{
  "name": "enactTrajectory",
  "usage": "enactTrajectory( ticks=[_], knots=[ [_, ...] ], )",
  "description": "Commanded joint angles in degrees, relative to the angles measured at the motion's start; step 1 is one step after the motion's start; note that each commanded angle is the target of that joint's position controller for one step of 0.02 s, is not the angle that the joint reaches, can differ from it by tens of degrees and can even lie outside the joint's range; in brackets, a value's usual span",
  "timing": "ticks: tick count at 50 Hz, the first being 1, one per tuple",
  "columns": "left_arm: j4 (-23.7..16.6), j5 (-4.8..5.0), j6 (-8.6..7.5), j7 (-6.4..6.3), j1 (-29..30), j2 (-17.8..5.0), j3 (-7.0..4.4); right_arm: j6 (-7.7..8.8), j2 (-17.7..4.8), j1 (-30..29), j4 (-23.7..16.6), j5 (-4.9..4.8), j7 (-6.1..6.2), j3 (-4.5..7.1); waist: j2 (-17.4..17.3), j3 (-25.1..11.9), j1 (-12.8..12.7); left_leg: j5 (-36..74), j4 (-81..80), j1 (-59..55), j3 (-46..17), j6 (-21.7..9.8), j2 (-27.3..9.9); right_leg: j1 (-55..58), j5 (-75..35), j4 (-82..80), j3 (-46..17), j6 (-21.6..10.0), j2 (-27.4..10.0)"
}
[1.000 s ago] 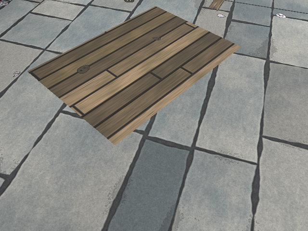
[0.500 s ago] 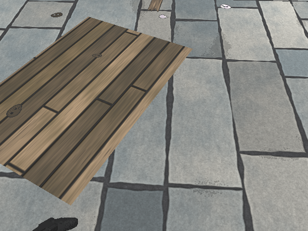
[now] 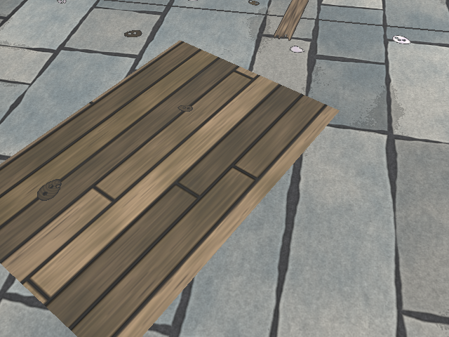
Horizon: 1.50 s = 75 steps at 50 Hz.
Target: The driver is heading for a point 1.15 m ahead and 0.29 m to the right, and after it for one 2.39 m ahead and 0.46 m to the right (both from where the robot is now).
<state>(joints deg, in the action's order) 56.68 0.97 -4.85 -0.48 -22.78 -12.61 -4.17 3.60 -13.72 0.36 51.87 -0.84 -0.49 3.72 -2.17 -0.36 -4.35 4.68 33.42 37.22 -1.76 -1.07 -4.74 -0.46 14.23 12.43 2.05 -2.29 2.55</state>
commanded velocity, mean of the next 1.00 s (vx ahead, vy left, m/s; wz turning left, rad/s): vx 0.50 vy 0.00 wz -0.41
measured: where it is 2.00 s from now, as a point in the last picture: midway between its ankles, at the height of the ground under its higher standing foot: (341, 187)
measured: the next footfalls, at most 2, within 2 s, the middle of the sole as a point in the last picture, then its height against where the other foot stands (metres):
left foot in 0.12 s outside the picture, level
right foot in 0.68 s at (295, 331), level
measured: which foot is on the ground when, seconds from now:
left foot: up 0.00-0.10, down 0.12-0.66, up 0.68-1.00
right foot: down 0.00-0.14, up 0.16-0.66, down 0.68-1.00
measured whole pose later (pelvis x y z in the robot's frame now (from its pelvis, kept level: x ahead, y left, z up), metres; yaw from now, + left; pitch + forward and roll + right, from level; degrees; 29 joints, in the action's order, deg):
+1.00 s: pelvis +0.55 -0.05 +0.00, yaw -28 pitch +2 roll +0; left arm 48.1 1.0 -3.4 -0.4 -17.8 -14.3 -4.8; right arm 5.9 -15.9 -0.6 46.5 0.3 0.1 4.1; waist -1.8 2.0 -3.7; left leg 0.7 36.9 36.7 -5.3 2.7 -5.2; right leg -7.5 12.8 19.3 -6.2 -5.2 6.4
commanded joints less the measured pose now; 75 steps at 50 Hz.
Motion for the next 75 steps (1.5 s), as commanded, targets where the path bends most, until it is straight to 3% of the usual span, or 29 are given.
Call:
enactTrajectory(
  ticks=[1,4,5,6,7,8,9,12,15,22,28,31,33,34,35,36,37,40,45,49,54,57,58,59,60,61,63,67,75],
  knots=[
    [-0.45,0.4,-0.09,-0.39,-1.79,-9.08,-2.02,1.14,-3.29,-8.15,-5.23,-0.38,-0.92,0.08,6.23,5.41,0.23,-2.67,-3.46,0.7,0.7,-1.0,0.54,0.25,-13.83,-2.45,-7.46,-8.17,-16.79],
    [0.24,0.56,0.65,-0.59,-0.78,-10.06,-2.46,1.97,-5.52,-4.06,-4.72,-0.45,-1.2,0.94,7.8,2.86,3.43,-9.18,-6.34,-8.69,2.89,-3.37,2.98,2.33,-27.55,4.39,-7.75,-6.71,-17.49],
    [-0.01,0.74,0.87,-0.58,0.44,-9.35,-2.16,2.2,-7.39,3.29,-2.42,-0.28,-0.99,2.13,7.4,-1.21,7.24,-8.88,-7.6,-19.33,4.12,-4.56,4.64,0.54,-35.97,11.95,-6.35,-5.62,-15.16],
    [-1.17,0.26,0.9,-0.51,1.93,-7.66,-1.38,2.44,-11.08,14.95,0.59,0.29,-0.59,3.66,5.28,-9.01,11.88,-7.66,-5.06,-37.28,-0.64,-7.22,0.15,-8.54,-32.08,25.71,-4.36,-3.74,-11.95],
    [-2.16,-0.08,0.11,-0.04,-3.54,-1.7,0.49,2.07,-16.94,23.71,2.19,1.0,-0.19,5.17,-7.53,-18.78,11.69,-14.47,-7.37,-61.99,-23.9,-15.36,-15.64,-32.55,-8.36,49.34,-0.09,1.15,-2.97],
    [-1.29,0.6,-1.07,0.14,-3.64,-2.81,0.4,1.82,-12.81,24.68,2.59,0.64,-0.2,3.77,-11.41,-23.17,11.79,-20.65,-15.08,-62.71,-38.1,-17.05,-19.4,-39.14,18.36,59.54,-8.72,0.78,-0.6],
    [-2.41,2.09,-1.57,0.05,1.21,-8.09,-1.29,1.96,-9.15,19.6,1.94,0.47,-0.07,2.62,-7.96,-14.56,11.14,-23.13,-16.2,-55.57,-29.88,-13.91,-17.36,-43.89,15.4,63.45,-10.46,-0.24,-3.93],
    [-3.32,1.25,-0.31,-1.15,6.14,-6.94,-2.25,2.82,-3.52,8.82,0.6,1.35,-0.31,0.96,-3.77,-2.53,6.03,-15.26,-22.34,-34.13,-11.46,-8.87,-11.12,-38.07,2.73,55.88,-8.23,-1.15,-10.49],
    [-2.98,1.43,1.65,-0.8,4.53,-3.14,-2.12,3.03,-3.68,9.89,2.33,1.67,0.0,1.2,-3.51,-0.35,3.98,-8.18,-25.15,-29.07,-3.63,-8.43,-9.68,-35.78,-1.62,53.45,-8.17,-1.26,-11.27],
    [-7.15,0.41,1.95,0.89,15.77,-2.9,-1.75,2.75,-6.7,12.46,3.37,1.91,1.79,1.54,-0.63,3.81,5.41,1.12,-27.26,-30.41,8.22,-6.84,-8.18,-38.95,-19.0,34.17,-5.47,-0.32,-9.37],
    [-12.72,0.44,2.24,3.23,26.11,-2.19,-0.48,0.77,-8.8,19.37,5.31,0.7,2.41,2.16,0.73,6.93,8.18,10.95,-22.76,-43.42,12.72,-6.46,-11.68,-42.61,-14.2,24.86,0.08,-1.98,-7.67],
    [-14.29,0.46,2.48,4.18,23.89,-4.77,-1.46,-0.37,-11.35,17.78,4.13,0.12,2.91,2.9,-2.61,3.1,4.76,36.89,-12.88,-45.84,15.08,-5.2,-12.21,-33.34,-5.55,24.36,5.14,-4.69,-2.89],
    [-11.85,0.76,2.61,3.88,10.9,-9.49,-3.85,-1.05,-12.63,15.24,2.93,-0.17,3.12,3.15,-3.39,-3.78,-2.79,42.81,5.33,-41.42,16.12,-3.39,-10.4,-15.25,-5.6,20.31,5.98,-8.02,1.16],
    [-9.65,0.54,3.01,2.67,1.46,-14.16,-5.88,-0.62,-11.96,14.7,1.8,0.29,3.09,2.83,1.15,-9.06,-6.8,26.54,22.2,-28.11,15.99,-0.87,-7.7,2.55,-6.25,17.3,-3.7,-11.14,-3.09],
    [-9.53,0.92,2.7,2.09,1.45,-19.03,-6.36,1.08,-2.57,19.0,-1.2,2.11,1.77,0.11,15.64,-12.88,0.06,-32.1,42.73,-1.22,11.44,2.6,5.1,21.39,-0.77,13.12,-35.4,-21.53,-17.95],
    [-10.39,-0.06,2.1,1.99,-1.17,-15.96,-5.05,4.04,-5.66,13.97,-2.91,-0.31,0.67,0.4,11.34,-19.44,-2.52,-38.5,49.86,6.1,-2.17,1.59,7.33,25.95,1.92,5.23,-49.12,-23.94,-21.76],
    [-10.46,-0.53,1.39,1.8,1.03,-12.68,-4.13,5.56,-7.79,8.55,-4.68,-2.2,0.1,0.98,9.08,-12.7,-3.07,-33.26,48.18,11.06,-3.81,-0.09,3.89,21.97,-2.57,4.27,-40.53,-20.53,-19.92],
    [-13.06,-0.32,0.28,1.64,11.56,-7.43,-2.34,5.07,-8.82,9.15,-3.64,0.09,0.79,2.03,1.48,-3.94,4.08,-24.58,34.26,0.36,-3.55,0.41,-1.69,-0.77,-17.35,2.4,-24.58,-15.88,-13.75],
    [-13.29,0.0,0.27,-0.17,9.32,-11.63,-3.02,2.56,-5.7,2.97,-6.85,1.7,1.32,1.45,3.31,0.0,4.47,-14.25,15.92,-3.48,-0.77,4.55,-0.32,-13.14,-20.19,-0.43,-17.9,-14.34,-9.94],
    [-11.89,0.02,0.65,-0.35,5.47,-10.75,-2.76,2.78,-4.06,-3.86,-8.66,1.02,0.4,0.35,6.58,0.85,0.67,2.5,0.37,-9.76,0.66,4.06,2.8,-16.08,-12.88,0.16,-14.43,-10.37,-7.21],
    [-9.5,0.05,0.89,-0.38,1.52,-10.16,-2.39,3.79,-7.3,-6.71,-10.44,0.49,-0.81,0.65,7.86,1.66,-0.23,-2.64,-5.18,-7.84,-0.69,0.98,2.75,-5.41,-11.94,5.75,-19.72,-9.38,-12.24],
    [-9.97,-0.28,1.46,-0.63,2.84,-10.1,-2.17,4.6,-10.08,2.89,-7.96,0.94,-0.81,1.91,8.69,-2.37,5.18,-6.87,-8.16,-19.75,1.54,-2.78,4.69,-2.85,-28.5,15.84,-18.89,-7.2,-10.37],
    [-11.04,-0.76,1.38,-0.44,4.02,-8.4,-1.34,4.8,-12.51,12.21,-6.25,1.68,-0.64,2.75,6.15,-9.77,9.42,-5.13,-5.76,-33.8,-4.27,-6.32,-1.29,-8.58,-26.49,28.71,-15.96,-5.4,-7.33],
    [-11.13,0.15,0.6,-0.23,-3.56,-4.92,-0.3,4.24,-17.47,20.84,-4.43,2.21,-0.6,4.21,-7.34,-19.09,8.89,-13.62,-7.66,-56.08,-26.21,-15.47,-13.67,-28.28,-7.84,49.82,-9.74,-0.43,0.83],
    [-10.68,0.87,0.04,-0.16,-4.05,-6.3,-0.13,3.63,-14.11,22.71,-2.79,0.6,-1.2,3.53,-14.04,-19.43,9.38,-26.72,-16.23,-59.14,-41.92,-17.74,-17.88,-39.25,18.46,58.61,-11.38,0.29,2.29],
    [-11.61,1.41,-0.24,-0.07,1.33,-10.79,-1.16,3.4,-10.25,18.95,-3.63,-0.27,-1.2,2.32,-7.41,-10.17,9.92,-34.0,-17.42,-52.54,-36.93,-14.88,-16.14,-44.52,15.3,62.71,-12.75,-0.2,-1.07],
    [-13.57,0.12,-0.4,-0.15,8.63,-10.17,-1.14,2.66,-7.45,11.71,-5.13,0.84,-1.09,1.12,-0.82,-0.82,7.53,-25.6,-20.25,-37.2,-24.22,-12.29,-11.59,-43.06,6.93,57.95,-8.47,-0.42,-6.03],
    [-13.53,-0.42,0.39,-0.2,7.49,-6.69,-0.9,3.07,-7.11,11.67,-4.17,1.05,-0.93,0.61,-3.24,-0.21,4.58,-10.66,-24.2,-29.17,-14.03,-12.01,-7.75,-37.0,1.57,48.3,-6.49,0.57,-9.48],
    [-17.31,-0.25,-0.07,0.84,21.73,-4.41,0.64,2.01,-10.52,19.14,-0.97,-0.26,0.3,1.18,-1.67,2.08,8.69,-1.82,-25.57,-30.61,-3.47,-9.92,-5.19,-34.18,-18.72,22.56,-2.6,2.54,-7.2]
  ],
)
Velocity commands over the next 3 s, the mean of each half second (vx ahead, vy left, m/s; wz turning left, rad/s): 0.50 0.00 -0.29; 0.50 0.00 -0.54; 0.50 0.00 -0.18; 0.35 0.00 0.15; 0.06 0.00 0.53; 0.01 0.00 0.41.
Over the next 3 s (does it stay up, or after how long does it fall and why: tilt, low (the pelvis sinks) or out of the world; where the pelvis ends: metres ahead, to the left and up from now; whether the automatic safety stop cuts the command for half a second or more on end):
stays up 1.09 -0.33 -0.01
